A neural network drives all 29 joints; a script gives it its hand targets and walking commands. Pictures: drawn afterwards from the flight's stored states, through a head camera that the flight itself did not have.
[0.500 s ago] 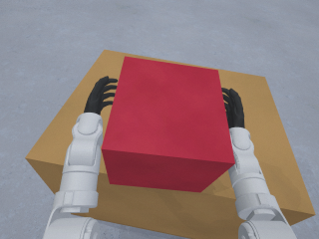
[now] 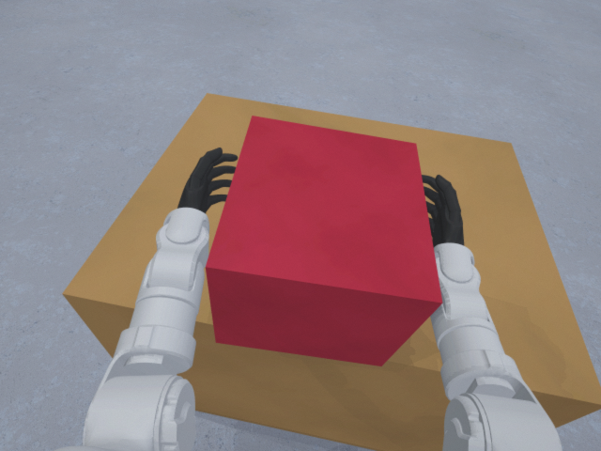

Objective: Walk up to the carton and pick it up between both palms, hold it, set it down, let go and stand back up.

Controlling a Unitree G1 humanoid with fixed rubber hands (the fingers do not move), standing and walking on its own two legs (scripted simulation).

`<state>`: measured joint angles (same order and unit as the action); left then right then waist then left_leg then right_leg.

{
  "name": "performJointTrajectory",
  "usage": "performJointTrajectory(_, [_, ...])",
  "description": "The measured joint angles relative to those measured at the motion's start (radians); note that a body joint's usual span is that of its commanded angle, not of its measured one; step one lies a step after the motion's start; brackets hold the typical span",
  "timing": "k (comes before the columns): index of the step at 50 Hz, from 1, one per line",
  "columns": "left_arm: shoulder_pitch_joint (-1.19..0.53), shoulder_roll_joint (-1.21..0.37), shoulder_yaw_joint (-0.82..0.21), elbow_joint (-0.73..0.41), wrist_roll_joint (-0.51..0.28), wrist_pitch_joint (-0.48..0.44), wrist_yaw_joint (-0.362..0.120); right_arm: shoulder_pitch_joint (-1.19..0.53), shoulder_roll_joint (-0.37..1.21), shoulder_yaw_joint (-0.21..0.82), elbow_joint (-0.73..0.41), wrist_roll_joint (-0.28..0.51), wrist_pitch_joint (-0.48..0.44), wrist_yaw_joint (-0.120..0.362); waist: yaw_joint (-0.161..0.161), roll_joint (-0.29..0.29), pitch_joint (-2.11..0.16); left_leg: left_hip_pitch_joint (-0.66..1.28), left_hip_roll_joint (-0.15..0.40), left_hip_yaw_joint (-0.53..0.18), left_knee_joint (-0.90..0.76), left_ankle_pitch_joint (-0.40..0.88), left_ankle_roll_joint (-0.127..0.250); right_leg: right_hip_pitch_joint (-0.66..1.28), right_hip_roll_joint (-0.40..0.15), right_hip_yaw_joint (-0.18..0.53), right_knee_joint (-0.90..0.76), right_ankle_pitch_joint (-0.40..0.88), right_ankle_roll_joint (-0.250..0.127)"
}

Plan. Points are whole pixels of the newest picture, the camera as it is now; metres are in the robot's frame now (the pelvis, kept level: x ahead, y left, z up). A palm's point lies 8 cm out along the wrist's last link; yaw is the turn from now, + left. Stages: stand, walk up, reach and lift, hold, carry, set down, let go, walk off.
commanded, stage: set down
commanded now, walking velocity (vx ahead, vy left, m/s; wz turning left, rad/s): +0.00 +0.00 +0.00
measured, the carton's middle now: (317, 241) +0.38 -0.02 +0.06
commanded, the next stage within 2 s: none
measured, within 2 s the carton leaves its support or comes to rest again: rests again in 1.78 s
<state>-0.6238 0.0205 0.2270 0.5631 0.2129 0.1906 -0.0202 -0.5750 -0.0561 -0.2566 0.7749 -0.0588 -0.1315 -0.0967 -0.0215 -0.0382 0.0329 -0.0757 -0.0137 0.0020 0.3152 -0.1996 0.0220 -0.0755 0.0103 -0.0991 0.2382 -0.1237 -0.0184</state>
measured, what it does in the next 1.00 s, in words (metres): stands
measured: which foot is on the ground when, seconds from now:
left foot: down 0.00-1.00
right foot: down 0.00-1.00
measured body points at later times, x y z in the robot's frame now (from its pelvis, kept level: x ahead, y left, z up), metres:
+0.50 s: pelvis +0.01 +0.00 +0.00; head +0.04 +0.01 +0.45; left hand +0.43 +0.14 +0.08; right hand +0.41 -0.20 +0.08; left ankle -0.02 +0.10 -0.75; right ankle +0.01 -0.10 -0.75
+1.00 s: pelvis +0.01 +0.00 +0.00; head +0.07 +0.01 +0.45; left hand +0.45 +0.14 +0.06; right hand +0.41 -0.20 +0.06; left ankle -0.02 +0.10 -0.75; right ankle +0.01 -0.10 -0.75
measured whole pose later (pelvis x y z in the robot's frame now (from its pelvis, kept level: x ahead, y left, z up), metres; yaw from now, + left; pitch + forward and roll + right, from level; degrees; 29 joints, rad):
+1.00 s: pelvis +0.01 +0.00 +0.00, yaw -1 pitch +8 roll -1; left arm -0.77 0.05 0.31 1.00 0.24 -0.12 0.00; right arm -0.68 -0.03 -0.46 0.98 -0.26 -0.28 -0.06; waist -0.03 -0.01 -0.04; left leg -0.26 -0.01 0.02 0.32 -0.20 0.02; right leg -0.26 0.02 -0.09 0.23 -0.11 -0.02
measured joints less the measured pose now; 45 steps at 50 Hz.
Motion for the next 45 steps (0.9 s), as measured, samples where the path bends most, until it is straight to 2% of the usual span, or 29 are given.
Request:
performJointTrajectory(9, [-0.055, 0.002, 0.037, 0.13, 0.008, -0.078, 0.0, -0.044, 0.004, -0.06, 0.067, -0.06, -0.03, 0.016, 0.007, 0.005, -0.009, -0.019, 0.005, 0.008, -0.017, 0.009, -0.003, -0.026, 0.006, 0.007, -0.008, 0.006, -0.004])
performJointTrajectory(21, [-0.057, 0.012, 0.05, 0.197, 0.014, -0.153, -0.004, -0.052, 0.019, -0.091, 0.1, -0.096, -0.071, 0.017, 0.003, 0.005, -0.017, -0.056, 0.01, 0.006, -0.015, 0.002, -0.007, -0.06, 0.01, 0.006, -0.014, 0.004, -0.006])
performJointTrajectory(45, [-0.128, 0.025, 0.071, 0.396, 0.024, -0.281, 0.022, -0.091, 0.018, -0.176, 0.199, -0.169, -0.144, 0.028, -0.004, 0.025, -0.063, -0.16, 0.007, 0.012, 0.005, -0.001, -0.001, -0.157, 0.007, 0.011, -0.011, 0.012, -0.002])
